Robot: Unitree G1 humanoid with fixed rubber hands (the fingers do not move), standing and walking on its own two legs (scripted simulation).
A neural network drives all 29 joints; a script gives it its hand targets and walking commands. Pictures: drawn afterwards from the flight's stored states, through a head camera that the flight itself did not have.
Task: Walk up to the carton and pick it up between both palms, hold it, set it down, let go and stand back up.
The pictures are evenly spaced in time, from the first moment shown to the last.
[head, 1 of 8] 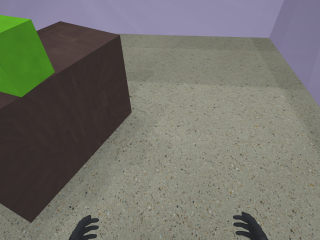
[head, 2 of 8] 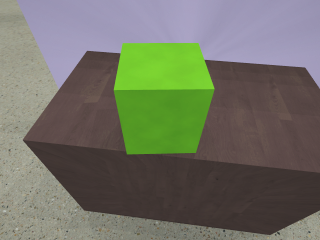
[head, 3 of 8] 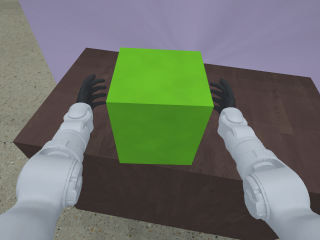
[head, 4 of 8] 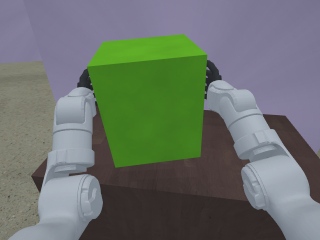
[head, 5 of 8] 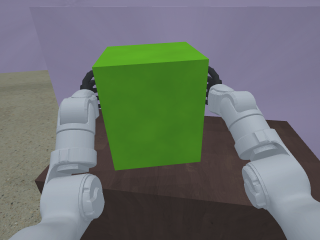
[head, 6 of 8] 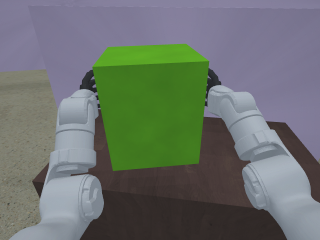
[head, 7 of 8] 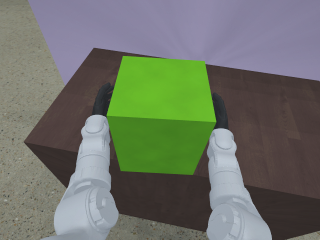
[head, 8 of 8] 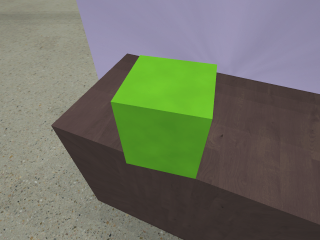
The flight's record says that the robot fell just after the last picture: no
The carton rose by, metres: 0.22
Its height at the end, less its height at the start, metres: +0.00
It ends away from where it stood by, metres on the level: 0.02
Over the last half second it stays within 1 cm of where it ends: yes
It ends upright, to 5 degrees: yes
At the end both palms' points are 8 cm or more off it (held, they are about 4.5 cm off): yes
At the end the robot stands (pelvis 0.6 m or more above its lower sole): yes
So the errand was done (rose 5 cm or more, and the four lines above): yes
